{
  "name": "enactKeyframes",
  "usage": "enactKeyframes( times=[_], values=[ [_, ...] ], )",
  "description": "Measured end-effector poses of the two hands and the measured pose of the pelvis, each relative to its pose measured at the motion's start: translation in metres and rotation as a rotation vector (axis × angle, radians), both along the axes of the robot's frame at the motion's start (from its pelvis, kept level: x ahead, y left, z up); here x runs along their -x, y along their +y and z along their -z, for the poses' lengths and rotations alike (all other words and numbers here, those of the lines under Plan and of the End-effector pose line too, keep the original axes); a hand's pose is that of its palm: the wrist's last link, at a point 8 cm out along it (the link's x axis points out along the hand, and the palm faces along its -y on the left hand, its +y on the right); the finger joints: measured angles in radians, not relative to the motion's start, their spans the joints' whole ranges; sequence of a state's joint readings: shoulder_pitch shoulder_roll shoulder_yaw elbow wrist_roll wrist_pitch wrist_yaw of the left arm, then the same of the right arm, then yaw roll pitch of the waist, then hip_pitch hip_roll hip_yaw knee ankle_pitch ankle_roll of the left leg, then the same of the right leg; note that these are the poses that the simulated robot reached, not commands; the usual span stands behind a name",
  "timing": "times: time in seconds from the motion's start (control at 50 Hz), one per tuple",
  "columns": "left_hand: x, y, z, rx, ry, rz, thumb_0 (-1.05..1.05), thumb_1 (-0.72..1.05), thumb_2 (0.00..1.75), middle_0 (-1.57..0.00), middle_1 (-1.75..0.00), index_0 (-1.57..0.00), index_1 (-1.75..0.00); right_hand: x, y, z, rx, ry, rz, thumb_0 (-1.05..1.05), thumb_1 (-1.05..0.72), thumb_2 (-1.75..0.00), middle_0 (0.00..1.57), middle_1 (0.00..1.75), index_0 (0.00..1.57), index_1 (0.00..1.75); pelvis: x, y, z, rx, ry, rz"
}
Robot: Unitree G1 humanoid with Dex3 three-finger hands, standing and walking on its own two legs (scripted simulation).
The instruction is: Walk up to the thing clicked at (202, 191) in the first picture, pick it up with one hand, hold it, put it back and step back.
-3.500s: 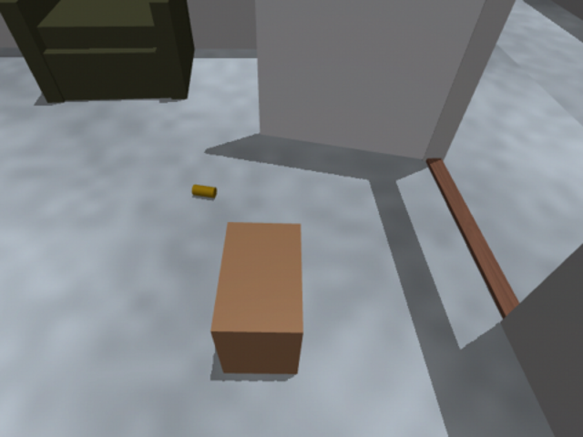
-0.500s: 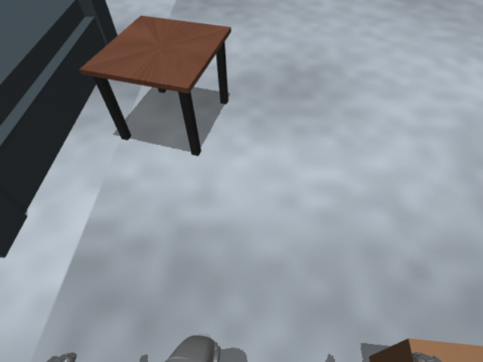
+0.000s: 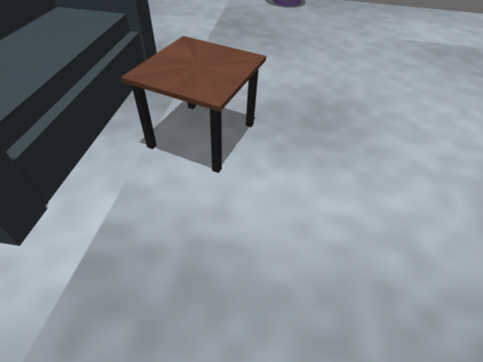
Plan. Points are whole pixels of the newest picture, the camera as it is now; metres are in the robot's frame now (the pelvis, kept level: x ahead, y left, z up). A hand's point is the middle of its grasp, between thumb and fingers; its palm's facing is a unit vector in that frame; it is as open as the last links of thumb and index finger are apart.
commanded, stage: walk up
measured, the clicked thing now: out of the picture +0.22 -1.34 -0.73
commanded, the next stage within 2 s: stand in 0.64 s
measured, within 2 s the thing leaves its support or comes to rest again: neither
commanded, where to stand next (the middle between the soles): +0.08 +0.00 m, yaw -1 degrees
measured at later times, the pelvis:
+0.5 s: pelvis +0.02 +0.00 +0.02, yaw +3 degrees
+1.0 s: pelvis +0.01 -0.01 +0.03, yaw +1 degrees
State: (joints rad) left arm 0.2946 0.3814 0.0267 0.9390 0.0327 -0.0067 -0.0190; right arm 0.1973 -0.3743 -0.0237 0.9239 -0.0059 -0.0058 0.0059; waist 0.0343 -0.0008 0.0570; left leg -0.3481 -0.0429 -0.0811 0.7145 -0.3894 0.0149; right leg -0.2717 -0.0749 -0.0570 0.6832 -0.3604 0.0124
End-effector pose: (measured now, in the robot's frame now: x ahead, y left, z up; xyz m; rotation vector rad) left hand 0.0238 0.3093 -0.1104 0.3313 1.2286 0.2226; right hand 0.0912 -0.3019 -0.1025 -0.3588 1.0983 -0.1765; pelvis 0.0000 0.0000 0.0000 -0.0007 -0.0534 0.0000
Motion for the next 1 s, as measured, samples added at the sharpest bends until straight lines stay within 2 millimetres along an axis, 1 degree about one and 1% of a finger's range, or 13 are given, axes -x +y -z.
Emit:
enactKeyframes(
  times=[0.08, 0.18, 0.32, 0.38, 0.44, 0.56, 0.76, 0.88, 1.0],
  values=[
    [-0.010, -0.001, -0.002, 0.012, -0.006, -0.010, 0.00, 0.90, 0.90, -0.20, -0.30, -0.21, -0.30, -0.001, 0.000, 0.002, 0.002, 0.026, 0.002, 0.01, -0.90, -0.89, 0.21, 0.30, 0.20, 0.30, -0.006, 0.004, -0.003, 0.001, 0.003, -0.013],
    [-0.035, 0.000, -0.005, 0.014, -0.039, -0.016, 0.00, 0.90, 0.90, -0.20, -0.30, -0.21, -0.30, -0.004, 0.005, -0.001, -0.004, 0.068, -0.005, 0.01, -0.90, -0.89, 0.21, 0.30, 0.20, 0.30, -0.013, 0.002, -0.008, 0.013, 0.010, -0.025],
    [-0.067, 0.002, -0.012, 0.007, -0.091, -0.018, 0.00, 0.90, 0.90, -0.20, -0.30, -0.21, -0.30, -0.017, 0.007, -0.005, -0.003, 0.077, -0.014, 0.01, -0.90, -0.89, 0.21, 0.30, 0.20, 0.30, -0.018, 0.000, -0.013, 0.017, 0.013, -0.041],
    [-0.076, 0.002, -0.015, 0.007, -0.103, -0.021, 0.00, 0.90, 0.90, -0.20, -0.30, -0.21, -0.30, -0.024, 0.007, -0.007, -0.001, 0.067, -0.015, 0.01, -0.90, -0.89, 0.21, 0.30, 0.20, 0.30, -0.019, -0.001, -0.015, 0.014, 0.011, -0.043],
    [-0.080, 0.000, -0.018, 0.008, -0.107, -0.024, 0.00, 0.90, 0.90, -0.20, -0.30, -0.21, -0.30, -0.030, 0.005, -0.009, -0.001, 0.060, -0.018, 0.01, -0.90, -0.89, 0.21, 0.30, 0.20, 0.30, -0.020, -0.002, -0.017, 0.012, 0.009, -0.046],
    [-0.076, -0.004, -0.019, 0.013, -0.089, -0.036, 0.00, 0.90, 0.90, -0.20, -0.30, -0.21, -0.30, -0.036, 0.003, -0.011, -0.005, 0.063, -0.023, 0.01, -0.90, -0.89, 0.21, 0.30, 0.20, 0.30, -0.020, -0.005, -0.020, 0.013, 0.009, -0.054],
    [-0.053, -0.010, -0.015, 0.021, -0.014, -0.062, 0.00, 0.90, 0.90, -0.20, -0.30, -0.21, -0.30, -0.033, 0.001, -0.013, -0.010, 0.078, -0.003, 0.01, -0.90, -0.89, 0.21, 0.29, 0.20, 0.30, -0.019, -0.007, -0.024, 0.010, -0.005, -0.034],
    [-0.044, -0.014, -0.013, 0.030, 0.018, -0.053, 0.00, 0.90, 0.90, -0.20, -0.30, -0.21, -0.30, -0.026, 0.004, -0.013, -0.021, 0.082, 0.011, 0.01, -0.90, -0.89, 0.21, 0.29, 0.20, 0.30, -0.015, -0.007, -0.026, 0.009, -0.006, -0.023],
    [-0.040, -0.015, -0.013, 0.032, 0.028, -0.041, 0.00, 0.90, 0.90, -0.20, -0.30, -0.21, -0.30, -0.014, 0.004, -0.012, -0.027, 0.099, 0.025, 0.01, -0.90, -0.89, 0.21, 0.30, 0.20, 0.30, -0.012, -0.007, -0.026, 0.006, -0.003, -0.016]
  ],
)
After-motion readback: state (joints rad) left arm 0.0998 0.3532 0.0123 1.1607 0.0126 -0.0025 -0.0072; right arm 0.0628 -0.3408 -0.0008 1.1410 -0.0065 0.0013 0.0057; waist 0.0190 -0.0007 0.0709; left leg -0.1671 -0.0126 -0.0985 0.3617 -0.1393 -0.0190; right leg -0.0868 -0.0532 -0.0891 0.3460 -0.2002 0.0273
